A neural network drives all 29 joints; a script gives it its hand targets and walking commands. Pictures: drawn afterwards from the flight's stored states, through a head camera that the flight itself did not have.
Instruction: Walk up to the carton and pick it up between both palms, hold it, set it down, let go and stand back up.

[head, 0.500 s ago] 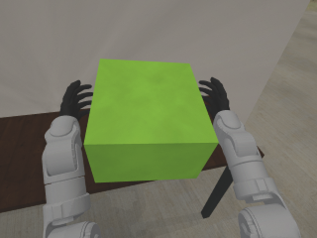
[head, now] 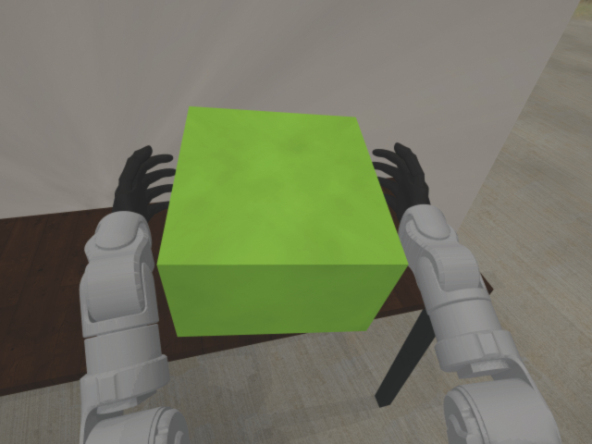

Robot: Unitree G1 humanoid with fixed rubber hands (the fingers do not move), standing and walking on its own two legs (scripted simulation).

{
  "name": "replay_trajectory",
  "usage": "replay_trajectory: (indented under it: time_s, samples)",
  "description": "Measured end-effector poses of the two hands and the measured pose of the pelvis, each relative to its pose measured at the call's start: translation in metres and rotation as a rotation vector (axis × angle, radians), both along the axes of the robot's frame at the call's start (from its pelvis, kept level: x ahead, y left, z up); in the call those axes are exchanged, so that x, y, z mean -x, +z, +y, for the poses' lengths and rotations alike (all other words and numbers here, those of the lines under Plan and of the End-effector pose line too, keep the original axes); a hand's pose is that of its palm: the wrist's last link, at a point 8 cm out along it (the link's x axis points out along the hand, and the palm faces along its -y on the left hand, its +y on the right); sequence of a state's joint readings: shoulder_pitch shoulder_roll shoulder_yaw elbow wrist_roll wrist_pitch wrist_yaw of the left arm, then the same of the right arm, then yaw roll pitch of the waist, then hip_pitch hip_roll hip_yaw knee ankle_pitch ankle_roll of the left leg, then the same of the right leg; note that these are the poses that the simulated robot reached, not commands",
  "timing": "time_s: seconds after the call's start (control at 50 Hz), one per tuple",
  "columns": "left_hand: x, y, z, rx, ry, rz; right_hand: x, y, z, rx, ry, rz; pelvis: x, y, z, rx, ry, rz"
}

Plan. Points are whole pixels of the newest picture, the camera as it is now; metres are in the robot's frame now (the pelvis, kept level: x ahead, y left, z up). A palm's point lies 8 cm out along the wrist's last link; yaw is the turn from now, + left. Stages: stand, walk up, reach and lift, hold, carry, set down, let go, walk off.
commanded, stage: hold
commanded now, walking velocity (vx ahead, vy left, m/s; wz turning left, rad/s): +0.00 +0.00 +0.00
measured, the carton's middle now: (275, 216) +0.40 +0.01 +0.13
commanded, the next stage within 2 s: none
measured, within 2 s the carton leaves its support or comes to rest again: neither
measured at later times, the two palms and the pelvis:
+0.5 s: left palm (133, 210) +0.35 +0.18 +0.19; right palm (411, 207) +0.36 -0.17 +0.18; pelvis -0.01 +0.00 +0.00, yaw +0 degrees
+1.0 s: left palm (128, 214) +0.35 +0.19 +0.19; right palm (408, 209) +0.35 -0.16 +0.18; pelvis +0.00 +0.01 +0.00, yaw +0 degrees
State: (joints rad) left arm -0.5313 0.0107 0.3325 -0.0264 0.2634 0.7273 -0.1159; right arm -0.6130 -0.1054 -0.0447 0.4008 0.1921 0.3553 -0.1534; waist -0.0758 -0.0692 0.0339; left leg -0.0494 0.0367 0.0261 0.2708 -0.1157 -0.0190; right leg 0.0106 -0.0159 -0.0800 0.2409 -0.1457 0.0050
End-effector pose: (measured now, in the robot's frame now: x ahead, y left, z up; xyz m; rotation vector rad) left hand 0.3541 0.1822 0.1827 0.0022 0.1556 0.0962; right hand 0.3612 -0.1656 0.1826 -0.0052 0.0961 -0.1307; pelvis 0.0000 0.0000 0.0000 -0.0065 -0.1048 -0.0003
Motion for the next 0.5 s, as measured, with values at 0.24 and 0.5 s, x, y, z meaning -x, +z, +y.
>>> replay_trajectory:
  time_s: [0.24,0.5]
  samples:
    - [0.0089,0.0079,0.0034,-0.017,0.006,-0.020,0.0068,0.0025,0.0036,-0.024,0.004,-0.020,-0.0004,-0.0005,0.0042,0.001,0.003,-0.019]
    - [0.0017,0.0042,-0.0016,-0.006,-0.002,0.009,0.0039,-0.0034,-0.0015,-0.014,-0.006,0.009,0.0054,-0.0001,0.0024,-0.001,-0.003,0.001]
